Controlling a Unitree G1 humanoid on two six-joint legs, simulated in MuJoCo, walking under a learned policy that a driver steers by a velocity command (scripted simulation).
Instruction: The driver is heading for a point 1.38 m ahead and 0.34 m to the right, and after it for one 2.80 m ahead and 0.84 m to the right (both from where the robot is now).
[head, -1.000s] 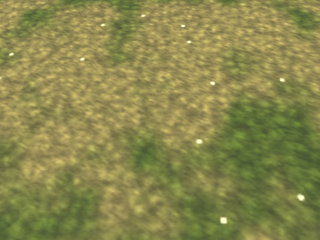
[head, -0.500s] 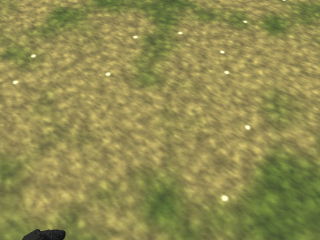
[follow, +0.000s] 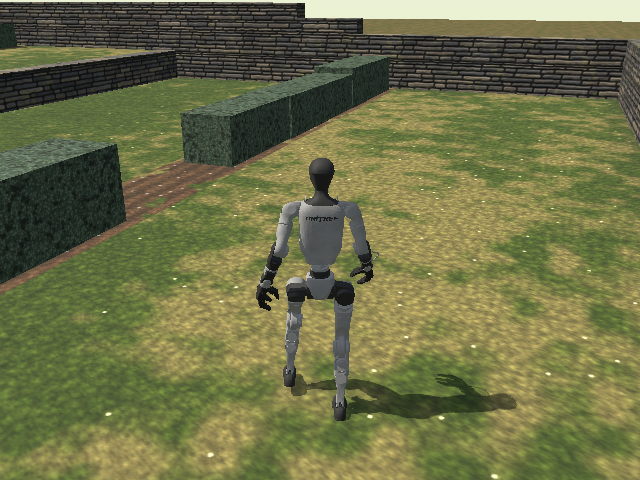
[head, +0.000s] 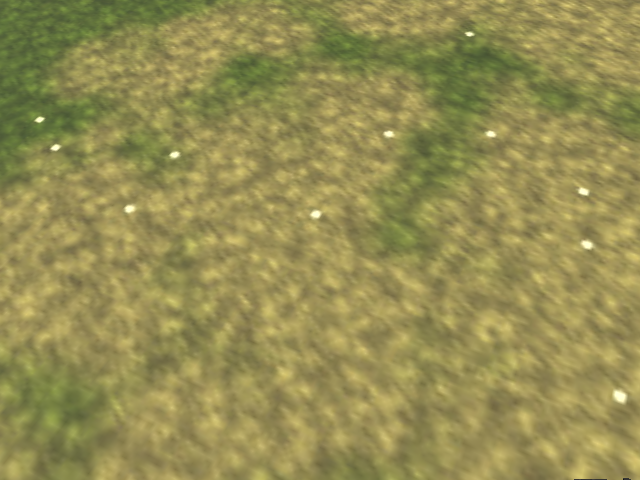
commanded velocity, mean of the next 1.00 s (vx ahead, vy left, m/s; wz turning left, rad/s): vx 0.50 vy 0.00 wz -0.41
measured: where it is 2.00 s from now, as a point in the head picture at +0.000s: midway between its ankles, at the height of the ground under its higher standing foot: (498, 261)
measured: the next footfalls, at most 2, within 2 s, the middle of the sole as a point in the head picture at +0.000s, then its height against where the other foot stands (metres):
left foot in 0.16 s outside the picture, level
right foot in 0.70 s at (442, 470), level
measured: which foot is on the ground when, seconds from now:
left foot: up 0.00-0.14, down 0.16-0.72, up 0.74-1.00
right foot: down 0.00-0.16, up 0.18-0.68, down 0.70-1.00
